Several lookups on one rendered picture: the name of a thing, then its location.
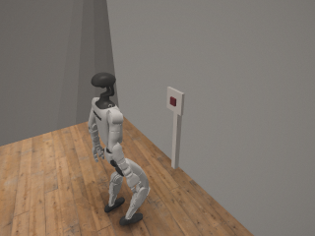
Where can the robot left upper arm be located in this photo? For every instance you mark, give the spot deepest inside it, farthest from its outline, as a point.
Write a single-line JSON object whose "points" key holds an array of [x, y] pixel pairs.
{"points": [[92, 122]]}

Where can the robot right upper arm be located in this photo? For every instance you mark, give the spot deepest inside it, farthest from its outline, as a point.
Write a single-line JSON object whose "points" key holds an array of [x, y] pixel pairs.
{"points": [[115, 120]]}

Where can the robot right forearm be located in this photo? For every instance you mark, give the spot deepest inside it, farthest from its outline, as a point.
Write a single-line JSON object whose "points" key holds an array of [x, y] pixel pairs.
{"points": [[118, 156]]}

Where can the robot left thigh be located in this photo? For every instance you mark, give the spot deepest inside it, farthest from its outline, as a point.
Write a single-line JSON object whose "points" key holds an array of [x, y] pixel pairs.
{"points": [[116, 178]]}

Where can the robot left forearm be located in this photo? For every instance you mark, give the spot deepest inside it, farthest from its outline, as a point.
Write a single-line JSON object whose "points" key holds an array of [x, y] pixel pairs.
{"points": [[95, 138]]}

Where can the left robot hand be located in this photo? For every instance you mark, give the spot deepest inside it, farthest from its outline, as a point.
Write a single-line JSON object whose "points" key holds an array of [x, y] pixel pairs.
{"points": [[97, 151]]}

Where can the button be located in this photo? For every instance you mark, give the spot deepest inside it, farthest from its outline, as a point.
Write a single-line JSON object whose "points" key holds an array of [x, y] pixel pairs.
{"points": [[172, 101]]}

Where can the panel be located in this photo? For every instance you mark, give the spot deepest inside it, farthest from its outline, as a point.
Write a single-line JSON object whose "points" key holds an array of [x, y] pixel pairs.
{"points": [[177, 122]]}

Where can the right robot shin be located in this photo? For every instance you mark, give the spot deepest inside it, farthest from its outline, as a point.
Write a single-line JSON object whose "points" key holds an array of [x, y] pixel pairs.
{"points": [[137, 199]]}

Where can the right robot hand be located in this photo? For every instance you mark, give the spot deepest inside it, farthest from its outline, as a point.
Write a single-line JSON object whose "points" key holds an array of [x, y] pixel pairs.
{"points": [[132, 181]]}

